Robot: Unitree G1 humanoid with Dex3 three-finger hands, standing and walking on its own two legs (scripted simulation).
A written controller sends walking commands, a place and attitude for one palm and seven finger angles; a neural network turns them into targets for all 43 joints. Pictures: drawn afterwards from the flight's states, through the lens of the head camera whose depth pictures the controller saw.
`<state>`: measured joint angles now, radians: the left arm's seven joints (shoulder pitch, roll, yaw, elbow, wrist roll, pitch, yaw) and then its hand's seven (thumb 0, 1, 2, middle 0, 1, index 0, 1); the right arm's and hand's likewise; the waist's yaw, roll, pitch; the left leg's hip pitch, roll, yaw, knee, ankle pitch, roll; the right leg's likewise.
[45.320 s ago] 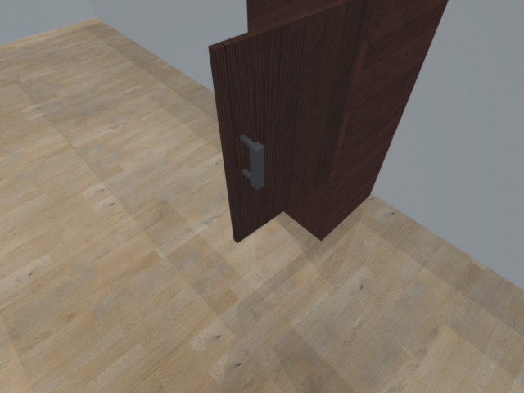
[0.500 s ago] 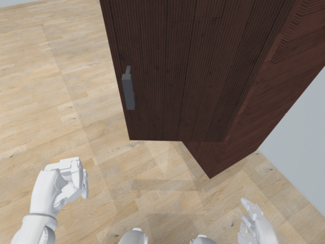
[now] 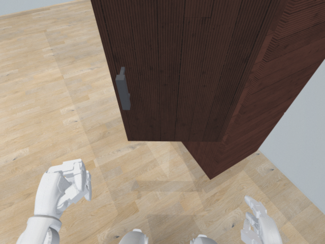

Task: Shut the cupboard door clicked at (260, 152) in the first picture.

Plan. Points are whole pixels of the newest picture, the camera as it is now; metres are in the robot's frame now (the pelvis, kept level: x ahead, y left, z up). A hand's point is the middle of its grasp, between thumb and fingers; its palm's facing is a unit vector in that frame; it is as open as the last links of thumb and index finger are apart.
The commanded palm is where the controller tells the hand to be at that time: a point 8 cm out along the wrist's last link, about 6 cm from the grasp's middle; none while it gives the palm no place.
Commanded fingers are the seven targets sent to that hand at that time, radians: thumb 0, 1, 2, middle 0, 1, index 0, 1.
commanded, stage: bring the fist close to the handle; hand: left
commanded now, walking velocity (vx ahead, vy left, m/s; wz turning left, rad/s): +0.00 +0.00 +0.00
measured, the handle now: (124, 88) +0.53 +0.16 +0.07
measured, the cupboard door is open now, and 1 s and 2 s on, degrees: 59 59 52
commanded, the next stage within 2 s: push the door shut along its arc in 1.34 s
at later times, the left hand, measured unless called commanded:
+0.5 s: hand (113, 143) +0.33 +0.15 +0.07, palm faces +0.01 -1.00 -0.02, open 3.1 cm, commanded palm +0.32 +0.19 +0.07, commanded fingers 0.00 0.90 0.90 -1.30 -1.50 -1.30 -1.50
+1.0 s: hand (135, 110) +0.44 +0.11 +0.07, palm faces +0.04 -1.00 -0.02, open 3.1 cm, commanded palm +0.41 +0.16 +0.07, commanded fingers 0.00 0.90 0.90 -1.30 -1.50 -1.30 -1.50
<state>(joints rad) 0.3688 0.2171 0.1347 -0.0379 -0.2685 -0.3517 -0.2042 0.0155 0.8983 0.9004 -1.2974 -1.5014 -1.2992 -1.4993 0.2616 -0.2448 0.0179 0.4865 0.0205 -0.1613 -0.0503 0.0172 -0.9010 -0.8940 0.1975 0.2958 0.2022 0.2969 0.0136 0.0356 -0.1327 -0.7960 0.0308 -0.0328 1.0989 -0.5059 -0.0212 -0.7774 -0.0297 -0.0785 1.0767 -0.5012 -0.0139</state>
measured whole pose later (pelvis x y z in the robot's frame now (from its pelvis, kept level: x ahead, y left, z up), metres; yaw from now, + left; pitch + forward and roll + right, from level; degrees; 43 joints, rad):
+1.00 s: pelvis -0.01 +0.01 +0.00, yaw -2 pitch +16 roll +0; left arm -0.63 0.17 0.17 0.88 -0.07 -0.43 0.07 0.02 0.90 0.90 -1.30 -1.50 -1.30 -1.50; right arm 0.30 -0.24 0.00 0.65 -0.02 -0.06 0.01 0.01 -0.90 -0.89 0.20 0.30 0.20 0.30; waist -0.09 0.02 -0.13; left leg -0.89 0.03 0.01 1.06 -0.47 -0.01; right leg -0.89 -0.03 -0.03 1.06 -0.45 0.00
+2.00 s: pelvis -0.01 +0.01 -0.01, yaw -2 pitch +21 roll -1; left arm -0.94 0.33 0.25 1.19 -0.07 -0.45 -0.08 0.02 0.90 0.90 -1.30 -1.50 -1.30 -1.50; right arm 0.37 -0.27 0.00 0.67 -0.02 -0.01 0.02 0.01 -0.90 -0.89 0.20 0.30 0.20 0.30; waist -0.17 0.03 -0.12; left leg -1.02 0.04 0.00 1.13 -0.48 -0.01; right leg -1.02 -0.02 -0.04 1.11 -0.46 0.00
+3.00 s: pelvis -0.01 +0.02 -0.04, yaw -5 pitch +32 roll -4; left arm -1.41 0.55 0.39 1.35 0.03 -0.22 -0.08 0.00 0.86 0.91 -1.30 -1.50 -1.30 -1.50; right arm 0.47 -0.25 0.05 0.63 -0.08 -0.02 0.05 0.01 -0.90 -0.89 0.20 0.30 0.20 0.30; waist -0.32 0.07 -0.12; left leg -1.31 0.07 -0.02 1.28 -0.53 0.01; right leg -1.28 0.01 -0.06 1.19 -0.47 0.01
